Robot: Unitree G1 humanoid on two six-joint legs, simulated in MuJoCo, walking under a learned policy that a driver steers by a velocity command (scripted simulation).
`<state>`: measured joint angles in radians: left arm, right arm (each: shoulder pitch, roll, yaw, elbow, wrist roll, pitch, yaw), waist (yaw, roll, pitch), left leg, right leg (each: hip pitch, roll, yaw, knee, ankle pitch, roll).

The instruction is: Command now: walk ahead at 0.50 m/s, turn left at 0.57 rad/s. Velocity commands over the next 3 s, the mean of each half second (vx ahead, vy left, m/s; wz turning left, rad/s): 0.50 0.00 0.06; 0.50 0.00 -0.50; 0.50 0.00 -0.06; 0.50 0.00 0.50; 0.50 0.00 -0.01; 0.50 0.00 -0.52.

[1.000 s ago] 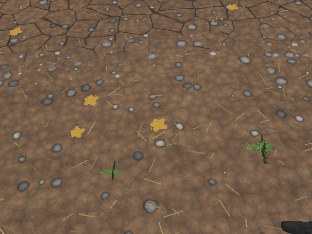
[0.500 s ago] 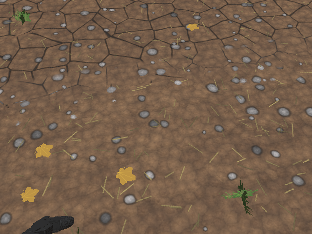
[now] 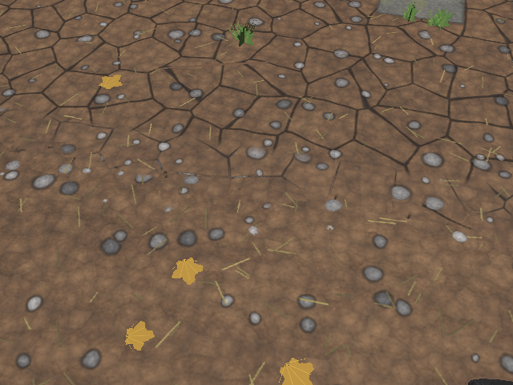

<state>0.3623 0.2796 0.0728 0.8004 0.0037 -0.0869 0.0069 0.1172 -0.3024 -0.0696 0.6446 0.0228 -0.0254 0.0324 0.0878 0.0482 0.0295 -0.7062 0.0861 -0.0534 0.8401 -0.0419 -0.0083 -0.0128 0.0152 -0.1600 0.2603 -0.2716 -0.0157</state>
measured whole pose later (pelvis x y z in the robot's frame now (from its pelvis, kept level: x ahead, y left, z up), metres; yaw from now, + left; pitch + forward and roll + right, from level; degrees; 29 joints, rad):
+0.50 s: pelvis +0.28 +0.06 +0.00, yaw +0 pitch +1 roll +2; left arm 0.20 0.30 0.06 0.75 -0.02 -0.05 -0.01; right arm 0.31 -0.26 -0.06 0.80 -0.02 -0.09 0.01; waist -0.05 -0.05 0.02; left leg -0.03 -0.06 0.14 0.24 -0.23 0.06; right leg -0.72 -0.11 0.09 0.87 0.02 0.02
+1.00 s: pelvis +0.55 -0.01 +0.00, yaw -17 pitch +2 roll +0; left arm 0.33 0.28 0.06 0.69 -0.01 -0.05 0.00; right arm 0.08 -0.30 -0.04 0.69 -0.02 -0.09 0.00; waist 0.05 0.03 0.04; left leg -0.67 0.09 -0.10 0.83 -0.13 -0.07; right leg -0.19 0.12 0.10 0.35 -0.19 -0.10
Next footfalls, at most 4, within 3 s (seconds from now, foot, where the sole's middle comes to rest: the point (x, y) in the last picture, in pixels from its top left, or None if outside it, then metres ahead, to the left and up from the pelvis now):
0.16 left None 0.26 0.14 -0.78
0.72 right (326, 354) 0.56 -0.09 -0.78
1.20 left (286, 247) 0.88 0.03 -0.78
1.66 right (378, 214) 1.03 -0.25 -0.78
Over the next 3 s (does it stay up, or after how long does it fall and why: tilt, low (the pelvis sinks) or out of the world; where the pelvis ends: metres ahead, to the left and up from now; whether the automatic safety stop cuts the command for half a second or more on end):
stays up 1.61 -0.15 0.00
